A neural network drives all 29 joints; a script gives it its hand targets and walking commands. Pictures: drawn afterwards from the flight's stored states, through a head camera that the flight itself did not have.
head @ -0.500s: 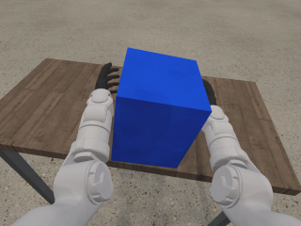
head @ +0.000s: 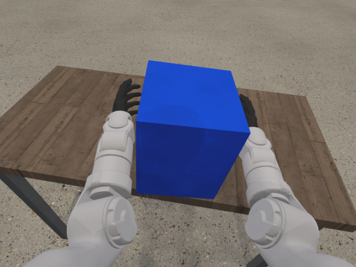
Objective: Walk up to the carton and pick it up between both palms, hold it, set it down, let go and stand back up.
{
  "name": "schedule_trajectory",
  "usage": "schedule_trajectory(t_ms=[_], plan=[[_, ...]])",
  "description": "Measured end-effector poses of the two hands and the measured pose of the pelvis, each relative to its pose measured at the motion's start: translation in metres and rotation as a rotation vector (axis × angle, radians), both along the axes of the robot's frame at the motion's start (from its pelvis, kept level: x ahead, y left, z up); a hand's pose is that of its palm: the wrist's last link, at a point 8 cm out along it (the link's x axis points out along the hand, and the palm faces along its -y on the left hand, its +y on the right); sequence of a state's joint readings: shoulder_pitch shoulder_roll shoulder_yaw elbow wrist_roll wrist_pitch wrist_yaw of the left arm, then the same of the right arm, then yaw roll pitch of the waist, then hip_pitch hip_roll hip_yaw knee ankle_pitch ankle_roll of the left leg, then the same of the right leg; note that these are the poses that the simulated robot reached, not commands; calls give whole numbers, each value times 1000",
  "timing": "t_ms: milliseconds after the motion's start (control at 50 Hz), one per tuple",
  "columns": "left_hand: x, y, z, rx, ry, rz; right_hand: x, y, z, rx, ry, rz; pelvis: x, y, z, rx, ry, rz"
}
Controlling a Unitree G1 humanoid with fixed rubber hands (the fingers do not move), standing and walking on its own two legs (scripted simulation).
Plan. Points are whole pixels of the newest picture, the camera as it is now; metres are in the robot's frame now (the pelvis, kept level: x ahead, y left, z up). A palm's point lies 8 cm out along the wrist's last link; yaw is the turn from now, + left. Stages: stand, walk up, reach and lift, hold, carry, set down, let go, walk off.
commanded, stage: set down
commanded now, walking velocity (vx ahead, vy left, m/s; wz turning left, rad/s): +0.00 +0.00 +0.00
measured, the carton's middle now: (182, 133) +0.42 +0.03 +0.09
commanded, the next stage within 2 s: none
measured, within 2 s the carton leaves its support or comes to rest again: rests again in 1.20 s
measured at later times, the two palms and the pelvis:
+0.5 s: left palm (117, 121) +0.40 +0.18 +0.13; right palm (242, 128) +0.42 -0.11 +0.12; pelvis +0.00 +0.01 +0.00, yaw +1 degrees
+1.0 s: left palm (117, 122) +0.40 +0.18 +0.13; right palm (242, 128) +0.42 -0.11 +0.12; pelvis +0.00 +0.01 +0.00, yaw +0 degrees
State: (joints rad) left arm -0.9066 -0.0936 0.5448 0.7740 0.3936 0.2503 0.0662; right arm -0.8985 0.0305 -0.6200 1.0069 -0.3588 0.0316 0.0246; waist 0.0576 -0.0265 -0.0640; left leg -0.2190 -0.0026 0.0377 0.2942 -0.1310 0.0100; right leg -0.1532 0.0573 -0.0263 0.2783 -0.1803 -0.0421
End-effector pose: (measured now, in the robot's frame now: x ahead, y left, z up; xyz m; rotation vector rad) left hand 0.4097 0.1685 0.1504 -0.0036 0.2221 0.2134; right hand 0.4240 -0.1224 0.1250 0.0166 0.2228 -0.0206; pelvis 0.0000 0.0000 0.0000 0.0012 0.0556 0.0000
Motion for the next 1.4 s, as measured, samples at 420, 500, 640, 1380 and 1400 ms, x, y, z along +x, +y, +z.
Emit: schedule_trajectory(t_ms=[420,500,640,1380,1400], plan=[[-9,12,-18,-6,5,18,0,10,-1,-4,-32,24,2,7,0,0,-11,10],[-9,11,-18,-8,4,18,0,10,-1,-6,-35,25,2,7,0,0,-10,12],[-9,11,-18,-5,5,18,0,10,-1,-8,-39,27,2,8,0,1,-13,12],[15,5,-31,49,93,9,15,0,-17,-33,94,29,-13,10,-8,-17,159,-47],[17,5,-30,48,96,6,17,0,-15,-35,96,27,-13,10,-8,-18,171,-48]])
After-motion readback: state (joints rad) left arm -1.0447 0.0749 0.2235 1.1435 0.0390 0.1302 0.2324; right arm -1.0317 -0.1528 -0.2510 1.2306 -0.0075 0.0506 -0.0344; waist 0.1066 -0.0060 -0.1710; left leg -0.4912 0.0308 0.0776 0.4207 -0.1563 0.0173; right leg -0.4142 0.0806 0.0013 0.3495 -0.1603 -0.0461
